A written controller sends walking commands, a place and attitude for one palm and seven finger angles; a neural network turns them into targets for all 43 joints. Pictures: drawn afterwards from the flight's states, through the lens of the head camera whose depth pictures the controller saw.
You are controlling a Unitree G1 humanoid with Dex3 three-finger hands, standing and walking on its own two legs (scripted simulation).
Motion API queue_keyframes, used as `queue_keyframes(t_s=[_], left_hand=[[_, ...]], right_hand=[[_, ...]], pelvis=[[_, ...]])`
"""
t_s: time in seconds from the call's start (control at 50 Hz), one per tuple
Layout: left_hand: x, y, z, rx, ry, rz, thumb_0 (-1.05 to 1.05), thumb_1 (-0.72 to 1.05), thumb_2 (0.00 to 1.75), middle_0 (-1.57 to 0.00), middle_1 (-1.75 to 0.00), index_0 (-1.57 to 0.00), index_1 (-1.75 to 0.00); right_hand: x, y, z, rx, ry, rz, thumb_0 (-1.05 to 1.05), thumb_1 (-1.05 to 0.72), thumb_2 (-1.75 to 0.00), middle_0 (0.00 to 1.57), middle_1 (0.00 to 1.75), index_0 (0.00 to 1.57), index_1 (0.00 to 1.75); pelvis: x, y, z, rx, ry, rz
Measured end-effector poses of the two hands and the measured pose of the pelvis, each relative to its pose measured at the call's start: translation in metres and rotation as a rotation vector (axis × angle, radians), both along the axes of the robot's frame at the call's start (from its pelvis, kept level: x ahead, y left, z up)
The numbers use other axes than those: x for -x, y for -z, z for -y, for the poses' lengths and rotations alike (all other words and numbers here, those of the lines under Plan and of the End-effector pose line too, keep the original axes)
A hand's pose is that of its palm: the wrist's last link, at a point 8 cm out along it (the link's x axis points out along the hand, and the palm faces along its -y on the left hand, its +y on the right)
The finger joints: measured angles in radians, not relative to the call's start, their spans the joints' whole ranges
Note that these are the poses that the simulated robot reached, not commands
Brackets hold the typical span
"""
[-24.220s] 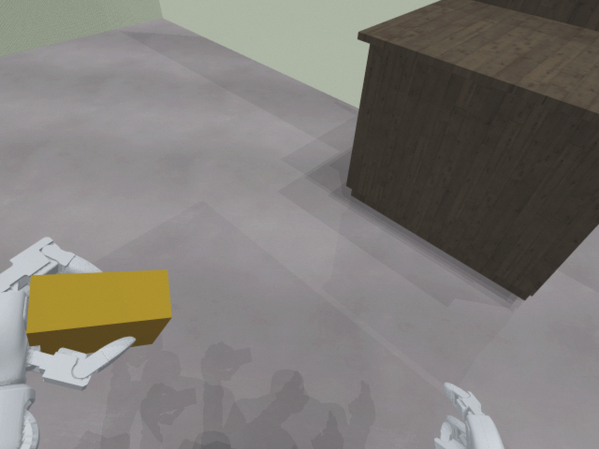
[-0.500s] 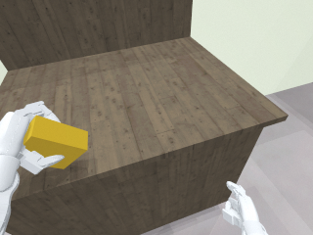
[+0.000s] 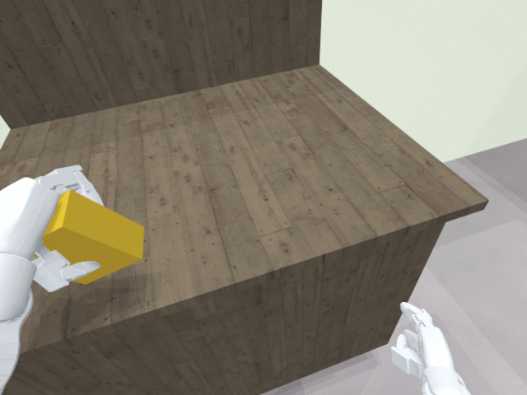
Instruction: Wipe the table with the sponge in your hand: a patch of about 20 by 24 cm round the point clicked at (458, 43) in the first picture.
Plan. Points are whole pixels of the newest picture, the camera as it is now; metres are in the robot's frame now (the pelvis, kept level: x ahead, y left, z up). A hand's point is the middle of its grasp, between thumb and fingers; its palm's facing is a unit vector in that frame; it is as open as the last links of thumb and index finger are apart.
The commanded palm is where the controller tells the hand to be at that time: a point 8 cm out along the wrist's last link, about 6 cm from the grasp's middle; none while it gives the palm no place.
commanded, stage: turn the palm down, sponge in hand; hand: left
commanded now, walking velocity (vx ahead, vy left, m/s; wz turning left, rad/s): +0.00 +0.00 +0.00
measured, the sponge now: (91, 246) +0.23 +0.27 +0.16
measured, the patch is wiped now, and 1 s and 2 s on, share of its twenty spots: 0.00 0.00 0.00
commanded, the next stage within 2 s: move the sponge above the wiping area in 1.08 s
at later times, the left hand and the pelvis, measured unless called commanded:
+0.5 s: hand (33, 221) +0.22 +0.30 +0.22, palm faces +0.27 -0.14 -0.95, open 9.6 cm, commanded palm +0.17 +0.29 +0.29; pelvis -0.02 +0.01 +0.01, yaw +1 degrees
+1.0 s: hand (26, 226) +0.22 +0.31 +0.22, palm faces +0.27 -0.09 -0.96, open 9.6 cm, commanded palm +0.16 +0.30 +0.29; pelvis -0.02 +0.02 +0.01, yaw +1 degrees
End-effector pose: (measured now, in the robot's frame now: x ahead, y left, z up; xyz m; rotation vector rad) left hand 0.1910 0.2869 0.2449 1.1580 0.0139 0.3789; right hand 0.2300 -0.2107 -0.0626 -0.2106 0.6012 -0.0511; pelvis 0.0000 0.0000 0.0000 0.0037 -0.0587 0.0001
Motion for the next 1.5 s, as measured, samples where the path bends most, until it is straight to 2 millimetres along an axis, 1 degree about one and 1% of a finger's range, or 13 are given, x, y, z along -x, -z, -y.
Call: queue_keyframes(t_s=[0.12,0.3,0.46,0.52,0.64,0.88,1.24,1.42,1.5], left_hand=[[-0.002,-0.01,-0.011,-0.047,-0.094,-0.018,0.01,-0.44,1.02,-0.79,-1.36,-0.78,-1.36],[0.002,-0.013,-0.004,-0.122,-0.078,-0.073,0.01,-0.44,1.02,-0.79,-1.36,-0.78,-1.36],[0.003,-0.023,-0.014,-0.174,-0.143,-0.058,0.01,-0.44,1.02,-0.79,-1.36,-0.78,-1.36],[0.003,-0.026,-0.014,-0.187,-0.148,-0.056,0.01,-0.44,1.02,-0.79,-1.36,-0.78,-1.36],[0.004,-0.023,-0.013,-0.218,-0.13,-0.066,0.01,-0.44,1.02,-0.79,-1.36,-0.78,-1.36],[0.007,-0.018,-0.021,-0.233,-0.134,-0.057,0.01,-0.44,1.02,-0.8,-1.36,-0.78,-1.36],[0.008,-0.018,-0.025,-0.226,-0.143,-0.053,0.01,-0.44,1.02,-0.79,-1.36,-0.78,-1.36],[0.004,-0.009,-0.028,-0.223,-0.156,-0.087,0.01,-0.44,1.02,-0.79,-1.36,-0.78,-1.36],[-0.001,-0.004,-0.027,-0.232,-0.149,-0.107,0.01,-0.44,1.02,-0.79,-1.36,-0.78,-1.36]], right_hand=[[-0.01,-0.005,-0.016,-0.034,-0.038,0.013,0.01,-0.9,-0.9,0.2,0.3,0.2,0.3],[-0.022,-0.015,-0.041,-0.055,-0.101,0.048,0.01,-0.9,-0.9,0.2,0.3,0.2,0.3],[-0.027,-0.021,-0.056,-0.063,-0.141,0.052,0.01,-0.9,-0.9,0.2,0.3,0.2,0.3],[-0.027,-0.023,-0.06,-0.069,-0.147,0.057,0.01,-0.9,-0.9,0.2,0.3,0.2,0.3],[-0.025,-0.023,-0.062,-0.07,-0.148,0.053,0.01,-0.9,-0.9,0.2,0.3,0.2,0.3],[-0.016,-0.017,-0.064,-0.059,-0.154,0.026,0.01,-0.9,-0.9,0.2,0.3,0.2,0.3],[-0.02,-0.023,-0.07,-0.068,-0.159,0.047,0.01,-0.9,-0.9,0.2,0.3,0.2,0.3],[-0.019,-0.023,-0.068,-0.061,-0.157,0.045,0.01,-0.9,-0.9,0.2,0.3,0.2,0.3],[-0.016,-0.021,-0.067,-0.057,-0.155,0.038,0.01,-0.9,-0.9,0.2,0.3,0.2,0.3]], pelvis=[[0.004,-0.002,-0.002,0.0,-0.002,0.007],[0.012,-0.005,-0.007,0.002,-0.008,0.022],[0.018,-0.006,-0.011,0.006,-0.013,0.032],[0.02,-0.007,-0.013,0.007,-0.012,0.034],[0.022,-0.007,-0.016,0.008,-0.009,0.033],[0.023,-0.008,-0.02,0.011,-0.01,0.041],[0.022,-0.008,-0.023,0.013,-0.006,0.041],[0.024,-0.008,-0.022,0.013,-0.011,0.042],[0.024,-0.008,-0.021,0.013,-0.013,0.042]])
